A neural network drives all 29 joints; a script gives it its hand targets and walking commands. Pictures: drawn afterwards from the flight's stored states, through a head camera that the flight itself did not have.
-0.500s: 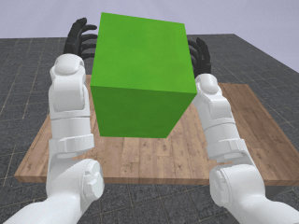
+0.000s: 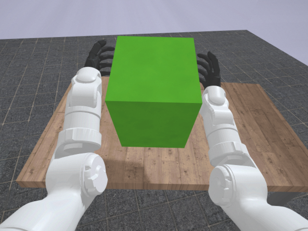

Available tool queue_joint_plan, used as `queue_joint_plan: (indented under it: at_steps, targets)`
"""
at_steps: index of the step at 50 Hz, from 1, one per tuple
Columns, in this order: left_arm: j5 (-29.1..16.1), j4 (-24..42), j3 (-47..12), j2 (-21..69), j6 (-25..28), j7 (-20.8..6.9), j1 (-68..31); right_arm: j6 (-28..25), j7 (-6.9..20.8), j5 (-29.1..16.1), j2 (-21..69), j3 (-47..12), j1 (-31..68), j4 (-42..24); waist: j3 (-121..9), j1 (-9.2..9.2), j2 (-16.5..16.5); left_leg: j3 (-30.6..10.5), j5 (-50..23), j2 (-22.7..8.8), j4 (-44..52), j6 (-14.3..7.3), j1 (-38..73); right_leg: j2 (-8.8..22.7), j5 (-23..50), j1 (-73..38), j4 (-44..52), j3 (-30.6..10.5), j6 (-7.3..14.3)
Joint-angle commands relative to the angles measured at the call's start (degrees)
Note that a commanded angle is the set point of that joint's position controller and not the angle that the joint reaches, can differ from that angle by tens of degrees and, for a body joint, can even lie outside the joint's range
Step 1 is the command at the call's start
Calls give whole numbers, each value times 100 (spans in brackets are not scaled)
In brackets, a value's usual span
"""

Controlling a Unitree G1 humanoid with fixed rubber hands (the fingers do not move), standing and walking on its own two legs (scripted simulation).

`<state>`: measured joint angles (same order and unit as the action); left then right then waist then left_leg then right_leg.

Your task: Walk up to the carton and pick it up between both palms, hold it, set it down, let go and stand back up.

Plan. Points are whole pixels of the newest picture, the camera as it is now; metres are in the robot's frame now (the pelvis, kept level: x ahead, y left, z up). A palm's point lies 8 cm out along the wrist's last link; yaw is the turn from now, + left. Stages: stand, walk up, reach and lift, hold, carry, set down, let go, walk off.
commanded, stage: set down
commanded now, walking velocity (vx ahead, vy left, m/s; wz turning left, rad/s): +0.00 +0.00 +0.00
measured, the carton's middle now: (154, 97) +0.43 -0.05 +0.14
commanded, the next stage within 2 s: none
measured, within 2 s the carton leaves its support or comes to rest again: neither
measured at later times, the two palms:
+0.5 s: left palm (92, 81) +0.41 +0.11 +0.21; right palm (205, 95) +0.37 -0.18 +0.19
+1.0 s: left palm (102, 85) +0.46 +0.09 +0.17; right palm (203, 101) +0.39 -0.19 +0.15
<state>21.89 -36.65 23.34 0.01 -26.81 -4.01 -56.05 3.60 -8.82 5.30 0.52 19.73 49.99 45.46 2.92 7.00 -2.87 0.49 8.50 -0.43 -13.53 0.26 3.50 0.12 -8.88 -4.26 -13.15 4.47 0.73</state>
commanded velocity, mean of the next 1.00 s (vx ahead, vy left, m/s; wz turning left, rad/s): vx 0.00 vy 0.00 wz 0.00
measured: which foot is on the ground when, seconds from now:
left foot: down 0.00-1.00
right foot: down 0.00-1.00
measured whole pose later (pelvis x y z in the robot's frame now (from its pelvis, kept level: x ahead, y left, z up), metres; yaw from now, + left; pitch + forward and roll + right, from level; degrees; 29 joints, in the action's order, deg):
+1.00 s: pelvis +0.02 +0.01 +0.00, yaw -2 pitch -2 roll +0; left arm 21.0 -48.1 23.7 0.4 -16.5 -1.6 -55.3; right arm -0.5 -5.9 14.7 3.8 28.2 45.9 47.5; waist 0.7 5.9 -2.6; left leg 3.0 9.5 -0.7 -14.2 -0.3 -2.9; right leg 0.3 -8.3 2.5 -12.6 4.8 0.2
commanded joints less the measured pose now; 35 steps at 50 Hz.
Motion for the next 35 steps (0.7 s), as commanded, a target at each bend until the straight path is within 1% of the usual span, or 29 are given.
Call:
queue_joint_plan:
  at_steps: [1,2,3,4,6,7,8,9,10,11,12,13,14,17,20,21,23,24,25,26,28,30,32,35]
  targets:
    - [-633,670,-1494,2103,352,-727,-2781,-305,737,-391,2324,-2001,3911,-1073,-2537,-136,-27,383,-1551,331,-151,49,92,-185,3161,-1191,-396,289,-521]
    - [-662,802,-1503,2054,372,-706,-2803,-300,734,-466,2280,-2122,3853,-1179,-2633,-173,-29,371,-1638,328,-198,69,118,-181,3296,-1170,-436,286,-532]
    - [-688,847,-1601,2101,383,-696,-2789,-288,732,-519,2336,-2164,3844,-1158,-2732,-151,6,349,-1667,321,-214,68,119,-175,3389,-1189,-447,264,-535]
    - [-724,969,-1741,2174,406,-688,-2862,-296,736,-523,2390,-2217,3789,-1203,-2824,-78,128,332,-1791,340,-266,120,195,-203,3378,-1108,-456,298,-524]
    - [-793,1208,-1945,2282,448,-642,-2943,-288,737,-575,2388,-2242,3670,-1209,-2904,-23,290,293,-2080,337,-368,197,390,-218,3369,-941,-427,336,-486]
    - [-791,1314,-2001,2338,473,-617,-2986,-299,735,-573,2375,-2217,3616,-1250,-3041,18,319,253,-2204,323,-422,232,511,-233,3346,-835,-394,353,-462]
    - [-792,1331,-2070,2407,471,-602,-2936,-300,738,-556,2309,-2196,3599,-1289,-3084,23,365,231,-2331,296,-465,259,677,-256,3280,-720,-357,373,-441]
    - [-821,1380,-2163,2394,479,-598,-2954,-308,739,-576,2319,-2192,3533,-1249,-3099,87,375,225,-2409,297,-541,294,775,-254,3349,-669,-378,388,-404]
    - [-799,1294,-2154,2459,455,-598,-2898,-288,741,-539,2213,-2133,3527,-1193,-3003,71,401,218,-2382,275,-519,317,783,-249,3160,-589,-301,380,-402]
    - [-759,1231,-2111,2444,429,-618,-2855,-281,744,-513,2170,-2070,3453,-1133,-2878,111,391,215,-2315,284,-490,311,743,-252,3074,-570,-282,391,-366]
    - [-762,1180,-2055,2384,416,-639,-2829,-276,748,-459,2102,-1981,3406,-1103,-2778,135,334,220,-2172,276,-457,310,700,-254,2951,-572,-261,402,-394]
    - [-712,1082,-1996,2373,399,-651,-2718,-281,756,-417,2076,-1942,3365,-1069,-2689,101,302,229,-2056,258,-412,305,711,-246,2845,-558,-240,403,-397]
    - [-667,1049,-1937,2350,393,-667,-2711,-296,769,-364,2024,-1851,3379,-1054,-2685,128,291,234,-1948,258,-388,295,651,-250,2729,-543,-211,430,-388]
    - [-673,873,-1860,2375,439,-663,-2721,-382,802,-243,1876,-1703,3510,-1053,-2636,82,223,243,-1764,229,-318,253,619,-237,2442,-458,-178,442,-365]
    - [-577,629,-1741,2295,501,-597,-2785,-469,874,-90,1785,-1444,3525,-904,-2508,79,281,239,-1544,186,-230,269,673,-274,1935,-215,-96,501,-353]
    - [-542,433,-1683,2298,509,-592,-2808,-483,912,-26,1752,-1330,3554,-826,-2376,52,318,277,-1341,158,-169,249,605,-253,1746,-169,-26,474,-327]
    - [-440,143,-1485,2195,535,-568,-2801,-501,959,132,1693,-1135,3606,-589,-2144,-30,261,320,-943,137,-46,199,495,-225,1309,-81,6,501,-343]
    - [-416,43,-1411,2146,562,-570,-2889,-524,983,227,1734,-1027,3624,-567,-2123,3,255,327,-762,144,14,186,422,-221,1172,-77,46,501,-335]
    - [-396,-41,-1297,2136,588,-560,-2892,-521,1002,295,1750,-886,3614,-484,-2026,-38,235,381,-578,140,73,147,367,-218,1044,-91,58,471,-341]
    - [-383,-158,-1231,2101,621,-541,-2940,-531,1027,420,1772,-810,3623,-481,-1973,-39,171,392,-399,152,144,123,289,-206,930,-92,102,463,-356]
    - [-324,-331,-1073,2001,715,-518,-3001,-540,1077,588,1866,-627,3665,-432,-1961,-39,132,414,-124,161,257,59,203,-192,827,-109,97,454,-378]
    - [-284,-413,-940,1928,805,-483,-3059,-529,1118,689,1914,-493,3604,-387,-1900,-101,141,472,20,167,285,32,114,-195,751,-58,63,409,-389]
    - [-275,-487,-797,1893,886,-441,-3063,-552,1147,752,1970,-433,3595,-381,-2051,-163,59,497,-89,185,281,9,84,-196,933,-137,0,380,-412]
    - [-245,-649,-693,1848,1014,-409,-3112,-572,1172,859,2052,-390,3668,-373,-2173,-173,79,513,-293,181,254,20,107,-204,1260,-223,-74,364,-438]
